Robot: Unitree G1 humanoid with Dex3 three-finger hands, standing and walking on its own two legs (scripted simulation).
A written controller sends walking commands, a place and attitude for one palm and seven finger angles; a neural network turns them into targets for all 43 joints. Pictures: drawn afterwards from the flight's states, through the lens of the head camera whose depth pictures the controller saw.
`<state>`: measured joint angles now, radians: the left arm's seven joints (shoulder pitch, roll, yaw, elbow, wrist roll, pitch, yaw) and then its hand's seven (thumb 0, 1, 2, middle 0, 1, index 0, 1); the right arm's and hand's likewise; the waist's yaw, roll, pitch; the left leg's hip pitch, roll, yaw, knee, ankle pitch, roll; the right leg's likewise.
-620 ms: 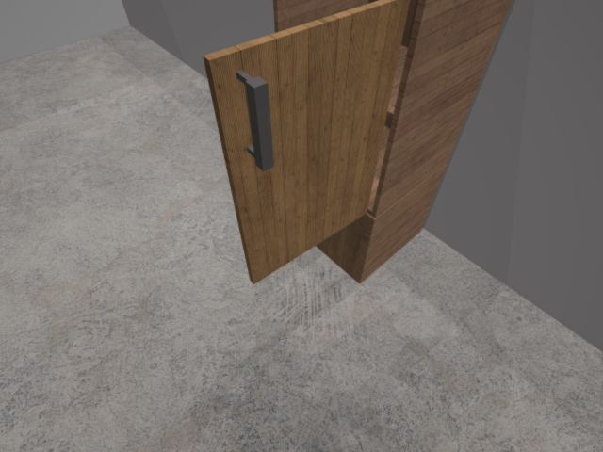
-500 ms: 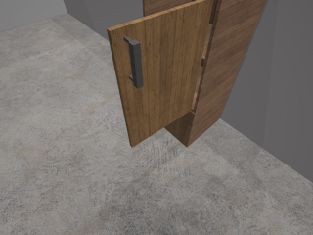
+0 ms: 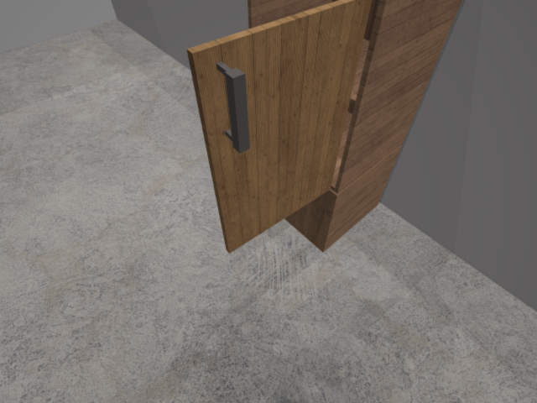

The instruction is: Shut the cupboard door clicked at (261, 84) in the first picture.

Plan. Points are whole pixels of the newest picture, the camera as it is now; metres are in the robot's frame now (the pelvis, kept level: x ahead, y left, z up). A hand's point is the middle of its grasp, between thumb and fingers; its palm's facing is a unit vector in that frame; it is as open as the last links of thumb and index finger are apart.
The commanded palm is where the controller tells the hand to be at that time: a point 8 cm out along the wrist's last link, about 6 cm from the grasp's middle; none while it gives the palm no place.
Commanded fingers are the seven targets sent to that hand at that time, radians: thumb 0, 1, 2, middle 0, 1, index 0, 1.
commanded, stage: look at it before walking up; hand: left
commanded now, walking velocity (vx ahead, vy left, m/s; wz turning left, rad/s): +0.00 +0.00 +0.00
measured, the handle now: (232, 108) +0.56 +0.10 +0.14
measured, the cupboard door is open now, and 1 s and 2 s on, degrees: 86 86 86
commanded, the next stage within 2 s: walk to a spot facing it in 0.22 s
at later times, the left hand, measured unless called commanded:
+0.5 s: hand out of the picture +0.05 +0.21 -0.17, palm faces -0.03 -0.96 -0.29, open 7.4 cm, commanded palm none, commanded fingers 0.00 0.90 0.90 -0.20 -0.30 -0.20 -0.30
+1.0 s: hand out of the picture +0.05 +0.15 -0.17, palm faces -0.24 -0.93 -0.29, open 7.4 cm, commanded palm none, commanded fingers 0.00 0.90 0.90 -0.20 -0.30 -0.20 -0.30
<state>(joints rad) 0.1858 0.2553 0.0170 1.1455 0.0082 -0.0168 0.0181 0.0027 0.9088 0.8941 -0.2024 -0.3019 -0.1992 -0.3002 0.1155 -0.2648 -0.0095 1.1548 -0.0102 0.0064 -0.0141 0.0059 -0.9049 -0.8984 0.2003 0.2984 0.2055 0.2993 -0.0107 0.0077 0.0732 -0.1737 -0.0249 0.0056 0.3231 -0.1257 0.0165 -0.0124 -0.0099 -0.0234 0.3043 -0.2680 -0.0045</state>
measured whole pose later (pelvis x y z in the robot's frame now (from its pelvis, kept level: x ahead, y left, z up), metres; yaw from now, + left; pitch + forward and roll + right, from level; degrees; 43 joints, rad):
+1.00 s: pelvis -0.02 -0.03 -0.01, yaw -19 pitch +1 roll +3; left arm 0.25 0.17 0.07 0.98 0.02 0.03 0.03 0.00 0.91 0.89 -0.20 -0.30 -0.20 -0.30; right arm 0.09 -0.22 -0.07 0.98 -0.01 0.07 -0.03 0.01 -0.91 -0.90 0.20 0.30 0.20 0.30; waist 0.02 0.01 0.14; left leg -0.47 0.02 0.00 1.06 -0.42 -0.07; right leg -0.23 0.06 0.11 0.50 -0.27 -0.07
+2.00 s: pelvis -0.02 -0.02 -0.01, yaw -55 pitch +2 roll -2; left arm 0.11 0.23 0.07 0.88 0.02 0.06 -0.05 0.01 0.91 0.89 -0.20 -0.30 -0.20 -0.30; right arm 0.29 -0.23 -0.03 0.93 -0.04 0.01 -0.01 0.01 -0.90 -0.90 0.20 0.30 0.21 0.30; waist -0.02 0.03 0.10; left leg -0.25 0.17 0.15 0.56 -0.32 -0.05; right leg -0.32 -0.01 -0.09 0.67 -0.45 0.02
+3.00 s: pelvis +0.10 -0.36 -0.02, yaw -84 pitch +1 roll -1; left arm 0.22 0.21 0.08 1.03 0.02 -0.01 -0.02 -0.01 0.94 0.89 -0.20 -0.30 -0.20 -0.30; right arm 0.22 -0.18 -0.04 0.95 -0.05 -0.07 0.01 0.00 -0.91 -0.90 0.20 0.30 0.20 0.30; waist -0.03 -0.02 0.07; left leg -0.36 0.11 0.13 0.62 -0.26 -0.01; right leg -0.29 -0.01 -0.02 0.83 -0.47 -0.02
